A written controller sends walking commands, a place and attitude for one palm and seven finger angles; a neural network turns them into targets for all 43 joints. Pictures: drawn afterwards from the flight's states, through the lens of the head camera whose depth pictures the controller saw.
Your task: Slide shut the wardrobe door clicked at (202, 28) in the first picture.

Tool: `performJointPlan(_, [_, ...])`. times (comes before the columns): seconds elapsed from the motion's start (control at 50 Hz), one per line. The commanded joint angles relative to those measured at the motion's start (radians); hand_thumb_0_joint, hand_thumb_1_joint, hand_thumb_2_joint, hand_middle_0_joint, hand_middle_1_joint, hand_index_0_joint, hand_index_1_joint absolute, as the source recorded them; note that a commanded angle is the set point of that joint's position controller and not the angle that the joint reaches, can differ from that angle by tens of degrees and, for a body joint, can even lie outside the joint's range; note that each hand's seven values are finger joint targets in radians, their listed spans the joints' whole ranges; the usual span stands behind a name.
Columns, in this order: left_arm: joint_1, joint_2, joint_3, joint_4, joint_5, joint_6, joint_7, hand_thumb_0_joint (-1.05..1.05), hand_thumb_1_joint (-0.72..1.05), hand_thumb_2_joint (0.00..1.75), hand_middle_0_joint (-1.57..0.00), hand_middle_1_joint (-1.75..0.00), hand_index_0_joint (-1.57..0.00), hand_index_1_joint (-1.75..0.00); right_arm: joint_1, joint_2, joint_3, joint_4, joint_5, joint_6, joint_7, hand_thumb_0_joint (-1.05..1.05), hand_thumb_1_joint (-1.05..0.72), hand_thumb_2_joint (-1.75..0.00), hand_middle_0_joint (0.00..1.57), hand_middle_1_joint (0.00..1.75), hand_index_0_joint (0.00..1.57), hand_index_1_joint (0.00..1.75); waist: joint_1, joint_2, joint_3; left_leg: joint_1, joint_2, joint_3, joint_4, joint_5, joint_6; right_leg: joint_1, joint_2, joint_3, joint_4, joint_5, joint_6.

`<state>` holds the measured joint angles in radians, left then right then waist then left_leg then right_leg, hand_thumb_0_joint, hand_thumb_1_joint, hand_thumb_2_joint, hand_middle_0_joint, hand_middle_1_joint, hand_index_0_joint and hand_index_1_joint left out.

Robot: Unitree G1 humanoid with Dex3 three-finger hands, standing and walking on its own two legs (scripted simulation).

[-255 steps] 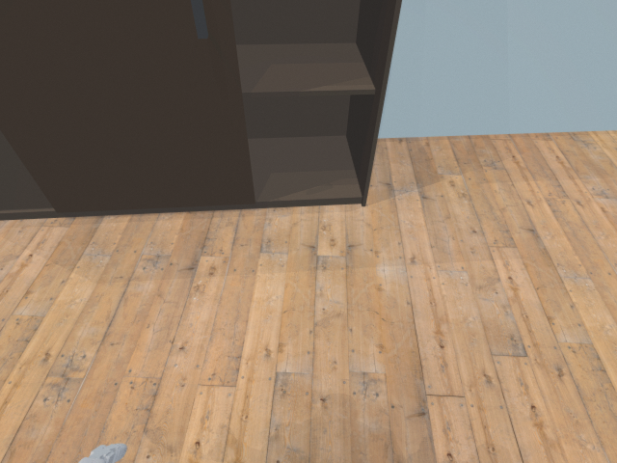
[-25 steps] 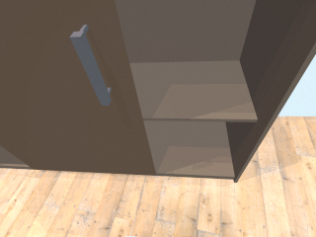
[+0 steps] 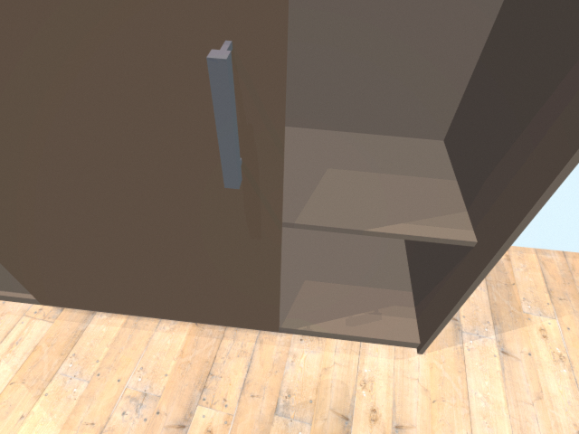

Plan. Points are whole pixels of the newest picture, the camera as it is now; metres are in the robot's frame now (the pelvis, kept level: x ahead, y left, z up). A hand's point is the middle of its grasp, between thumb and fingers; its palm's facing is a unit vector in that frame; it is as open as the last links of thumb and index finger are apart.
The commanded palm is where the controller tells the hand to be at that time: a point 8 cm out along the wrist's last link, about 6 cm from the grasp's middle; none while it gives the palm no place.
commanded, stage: come to a stop and stand still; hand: left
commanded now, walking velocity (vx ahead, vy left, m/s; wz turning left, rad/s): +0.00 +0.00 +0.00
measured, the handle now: (230, 120) +0.55 +0.16 +0.15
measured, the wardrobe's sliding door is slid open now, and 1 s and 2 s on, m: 0.50 0.50 0.50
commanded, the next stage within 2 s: look again from close up in 0.26 s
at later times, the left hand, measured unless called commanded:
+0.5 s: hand out of the picture +0.02 +0.18 -0.18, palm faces +0.00 -0.98 -0.22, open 7.3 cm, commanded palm none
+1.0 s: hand out of the picture +0.04 +0.16 -0.18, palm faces +0.02 -0.98 -0.21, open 7.3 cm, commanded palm none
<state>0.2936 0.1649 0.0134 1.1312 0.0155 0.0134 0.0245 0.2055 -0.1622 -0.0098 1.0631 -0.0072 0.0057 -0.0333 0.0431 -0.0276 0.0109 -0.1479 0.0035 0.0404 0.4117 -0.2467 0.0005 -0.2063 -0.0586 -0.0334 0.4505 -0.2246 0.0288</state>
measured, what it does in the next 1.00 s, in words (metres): stands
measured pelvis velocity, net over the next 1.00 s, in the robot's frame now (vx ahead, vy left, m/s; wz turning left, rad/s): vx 0.03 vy -0.02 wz -0.01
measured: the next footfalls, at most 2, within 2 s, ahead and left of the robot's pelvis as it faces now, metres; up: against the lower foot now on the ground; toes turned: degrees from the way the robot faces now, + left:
none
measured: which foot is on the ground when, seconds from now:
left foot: down 0.00-1.00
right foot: down 0.00-1.00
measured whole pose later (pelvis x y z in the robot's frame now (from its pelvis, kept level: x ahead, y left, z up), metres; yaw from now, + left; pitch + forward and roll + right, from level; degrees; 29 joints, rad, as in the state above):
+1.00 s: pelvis +0.03 -0.02 -0.01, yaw -1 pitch +0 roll +1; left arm 0.27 0.16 0.00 1.10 0.01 -0.02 0.03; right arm 0.27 -0.17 0.01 1.10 -0.01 -0.03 -0.03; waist 0.00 0.01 0.02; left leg -0.15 0.04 0.04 0.47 -0.32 -0.03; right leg -0.22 -0.03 -0.03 0.53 -0.30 0.00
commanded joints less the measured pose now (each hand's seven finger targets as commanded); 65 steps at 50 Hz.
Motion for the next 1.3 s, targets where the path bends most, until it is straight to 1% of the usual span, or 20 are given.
performJointPlan(0.0, [0.036, 0.094, 0.009, -0.011, 0.000, -0.018, 0.005, 0.00, 0.90, 0.90, -0.20, -0.30, -0.20, -0.30, 0.067, -0.108, -0.013, -0.012, 0.001, -0.016, -0.002, 0.00, -0.90, -0.90, 0.20, 0.30, 0.20, 0.30, -0.032, 0.021, 0.049, -0.046, 0.105, -0.086, -0.103, 0.101, 0.020, 0.005, -0.048, 0.060, -0.099, 0.096, -0.024])
performJointPlan(0.06, [0.036, 0.092, 0.007, -0.005, -0.003, -0.021, 0.007, 0.00, 0.90, 0.90, -0.20, -0.30, -0.20, -0.30, 0.083, -0.106, -0.009, 0.004, 0.001, -0.023, -0.003, 0.00, -0.90, -0.90, 0.20, 0.30, 0.20, 0.30, -0.032, 0.047, 0.024, -0.023, 0.107, -0.080, -0.100, 0.145, 0.015, 0.024, -0.049, 0.056, -0.096, 0.119, -0.024])
performJointPlan(0.16, [0.035, 0.088, 0.008, 0.002, -0.006, -0.022, 0.010, 0.00, 0.90, 0.90, -0.20, -0.30, -0.20, -0.30, 0.111, -0.096, -0.003, 0.027, 0.000, -0.028, -0.006, 0.00, -0.90, -0.90, 0.20, 0.30, 0.20, 0.30, -0.030, 0.046, 0.024, -0.026, 0.108, -0.076, -0.101, 0.191, 0.013, 0.056, -0.050, 0.049, -0.090, 0.151, -0.029])
performJointPlan(0.32, [0.035, 0.080, 0.007, 0.005, -0.009, -0.022, 0.014, 0.00, 0.90, 0.90, -0.20, -0.30, -0.20, -0.30, 0.155, -0.073, -0.001, 0.061, 0.000, -0.026, -0.009, 0.00, -0.90, -0.90, 0.20, 0.30, 0.20, 0.30, -0.031, 0.038, 0.062, -0.043, 0.105, -0.069, -0.099, 0.177, 0.010, 0.058, -0.048, 0.045, -0.093, 0.152, -0.035])
performJointPlan(0.34, [0.081, 0.101, -0.006, 0.016, 0.005, -0.051, 0.053, 0.00, 0.90, 0.90, -0.20, -0.30, -0.20, -0.30, 0.068, -0.116, 0.000, -0.011, 0.006, -0.044, 0.010, 0.00, -0.90, -0.90, 0.20, 0.30, 0.20, 0.30, -0.009, 0.032, 0.084, -0.113, 0.115, -0.023, 0.096, 0.253, -0.012, 0.027, -0.095, 0.085, -0.055, 0.420, -0.043])
performJointPlan(0.36, [0.054, 0.138, 0.005, -0.028, -0.002, -0.058, 0.042, 0.00, 0.90, 0.90, -0.20, -0.30, -0.20, -0.30, 0.135, -0.063, -0.002, -0.030, -0.003, -0.035, 0.013, 0.00, -0.90, -0.90, 0.20, 0.30, 0.20, 0.30, -0.056, 0.067, 0.015, -0.090, 0.067, -0.044, 0.049, 0.018, -0.006, 0.033, -0.111, 0.107, -0.038, 0.235, -0.067])
performJointPlan(0.38, [0.008, 0.144, 0.007, -0.042, -0.006, -0.057, 0.029, 0.00, 0.90, 0.90, -0.20, -0.30, -0.20, -0.30, 0.124, -0.063, 0.004, -0.029, -0.011, -0.030, 0.017, 0.00, -0.90, -0.90, 0.20, 0.30, 0.20, 0.30, -0.044, 0.113, 0.066, -0.127, 0.060, -0.049, 0.016, 0.005, 0.006, 0.003, -0.081, 0.077, -0.023, 0.096, -0.073])
performJointPlan(0.4, [0.015, 0.123, 0.001, -0.045, -0.005, -0.055, 0.023, 0.00, 0.90, 0.90, -0.20, -0.30, -0.20, -0.30, 0.150, -0.073, 0.007, -0.034, -0.014, -0.035, 0.018, 0.00, -0.90, -0.90, 0.20, 0.30, 0.20, 0.30, -0.048, 0.106, 0.024, -0.127, 0.077, -0.060, 0.017, 0.018, 0.013, -0.003, -0.053, 0.062, -0.008, -0.014, -0.070])
performJointPlan(0.44, [0.021, 0.099, -0.001, -0.054, -0.004, -0.052, 0.017, 0.00, 0.90, 0.90, -0.20, -0.30, -0.20, -0.30, 0.169, -0.078, 0.007, -0.040, -0.013, -0.046, 0.015, 0.00, -0.90, -0.90, 0.20, 0.30, 0.20, 0.30, -0.045, 0.105, -0.014, -0.115, 0.100, -0.084, 0.008, 0.114, 0.027, 0.022, -0.034, 0.043, 0.028, 0.032, -0.066])
performJointPlan(0.48, [0.014, 0.098, -0.003, -0.054, -0.006, -0.051, 0.014, 0.00, 0.90, 0.90, -0.20, -0.30, -0.20, -0.30, 0.174, -0.085, 0.007, -0.044, -0.010, -0.048, 0.010, 0.00, -0.90, -0.90, 0.20, 0.30, 0.20, 0.30, -0.046, 0.050, -0.022, -0.105, 0.102, -0.085, 0.020, 0.159, 0.033, 0.032, -0.032, 0.037, 0.037, 0.077, -0.063])
performJointPlan(0.54, [0.012, 0.092, -0.003, -0.057, -0.006, -0.048, 0.013, 0.00, 0.90, 0.90, -0.20, -0.30, -0.20, -0.30, 0.163, -0.087, 0.005, -0.041, -0.008, -0.046, 0.006, 0.00, -0.90, -0.90, 0.20, 0.30, 0.20, 0.30, -0.047, 0.018, 0.025, -0.098, 0.095, -0.071, 0.017, 0.162, 0.029, -0.004, -0.039, 0.050, 0.034, 0.129, -0.058])
performJointPlan(0.58, [0.011, 0.094, -0.004, -0.058, -0.006, -0.045, 0.012, 0.00, 0.90, 0.90, -0.20, -0.30, -0.20, -0.30, 0.160, -0.085, 0.006, -0.038, -0.008, -0.042, 0.006, 0.00, -0.90, -0.90, 0.20, 0.30, 0.20, 0.30, -0.045, -0.002, 0.060, -0.109, 0.090, -0.072, 0.003, 0.128, 0.029, -0.020, -0.037, 0.055, 0.025, 0.114, -0.057])
performJointPlan(0.7, [0.021, 0.105, 0.003, -0.063, -0.005, -0.043, 0.012, 0.00, 0.90, 0.90, -0.20, -0.30, -0.20, -0.30, 0.146, -0.089, 0.006, -0.015, -0.008, -0.042, 0.005, 0.00, -0.90, -0.90, 0.20, 0.30, 0.20, 0.30, -0.041, 0.012, 0.066, -0.093, 0.085, -0.059, -0.012, 0.127, 0.026, -0.019, -0.042, 0.068, 0.012, 0.134, -0.056])
performJointPlan(0.78, [0.025, 0.108, 0.006, -0.064, -0.004, -0.045, 0.011, 0.00, 0.90, 0.90, -0.20, -0.30, -0.20, -0.30, 0.141, -0.086, 0.004, -0.008, -0.007, -0.042, 0.003, 0.00, -0.90, -0.90, 0.20, 0.30, 0.20, 0.30, -0.043, 0.003, 0.039, -0.068, 0.087, -0.051, -0.007, 0.137, 0.024, -0.002, -0.045, 0.068, 0.005, 0.174, -0.058])
performJointPlan(0.86, [0.030, 0.114, 0.009, -0.062, -0.005, -0.046, 0.010, 0.00, 0.90, 0.90, -0.20, -0.30, -0.20, -0.30, 0.132, -0.092, 0.004, 0.000, -0.008, -0.043, 0.002, 0.00, -0.90, -0.90, 0.20, 0.30, 0.20, 0.30, -0.041, 0.037, 0.008, -0.044, 0.088, -0.043, -0.002, 0.170, 0.019, 0.015, -0.050, 0.077, 0.006, 0.224, -0.062])
performJointPlan(0.88, [0.025, 0.115, 0.009, -0.062, -0.005, -0.045, 0.010, 0.00, 0.90, 0.90, -0.20, -0.30, -0.20, -0.30, 0.130, -0.087, 0.004, 0.002, -0.007, -0.041, 0.001, 0.00, -0.90, -0.90, 0.20, 0.30, 0.20, 0.30, -0.040, 0.020, 0.024, -0.053, 0.089, -0.045, -0.002, 0.155, 0.019, 0.015, -0.048, 0.071, 0.003, 0.215, -0.061])
performJointPlan(0.96, [0.028, 0.112, 0.009, -0.059, -0.005, -0.045, 0.009, 0.00, 0.90, 0.90, -0.20, -0.30, -0.20, -0.30, 0.128, -0.089, 0.003, 0.008, -0.007, -0.041, 0.000, 0.00, -0.90, -0.90, 0.20, 0.30, 0.20, 0.30, -0.042, 0.043, 0.019, -0.039, 0.091, -0.040, -0.003, 0.169, 0.016, 0.012, -0.051, 0.076, -0.004, 0.231, -0.063])
performJointPlan(0.98, [0.025, 0.111, 0.010, -0.057, -0.004, -0.044, 0.009, 0.00, 0.90, 0.90, -0.20, -0.30, -0.20, -0.30, 0.129, -0.083, 0.004, 0.014, -0.006, -0.039, -0.001, 0.00, -0.90, -0.90, 0.20, 0.30, 0.20, 0.30, -0.041, 0.024, 0.027, -0.048, 0.093, -0.042, -0.006, 0.156, 0.016, 0.016, -0.047, 0.070, -0.008, 0.219, -0.063])
performJointPlan(1.14, [0.033, 0.104, 0.008, -0.050, -0.006, -0.044, 0.009, 0.00, 0.90, 0.90, -0.20, -0.30, -0.20, -0.30, 0.130, -0.080, 0.003, 0.026, -0.006, -0.039, -0.002, 0.00, -0.90, -0.90, 0.20, 0.30, 0.20, 0.30, -0.040, 0.036, 0.031, -0.038, 0.092, -0.041, -0.012, 0.155, 0.013, 0.014, -0.049, 0.077, -0.021, 0.215, -0.065])
performJointPlan(1.28, [0.037, 0.096, 0.009, -0.045, -0.005, -0.045, 0.010, 0.00, 0.90, 0.90, -0.20, -0.30, -0.20, -0.30, 0.141, -0.069, 0.003, 0.039, -0.004, -0.039, -0.004, 0.00, -0.90, -0.90, 0.20, 0.30, 0.20, 0.30, -0.038, 0.017, 0.032, -0.040, 0.097, -0.041, -0.020, 0.166, 0.013, 0.031, -0.045, 0.068, -0.023, 0.228, -0.065])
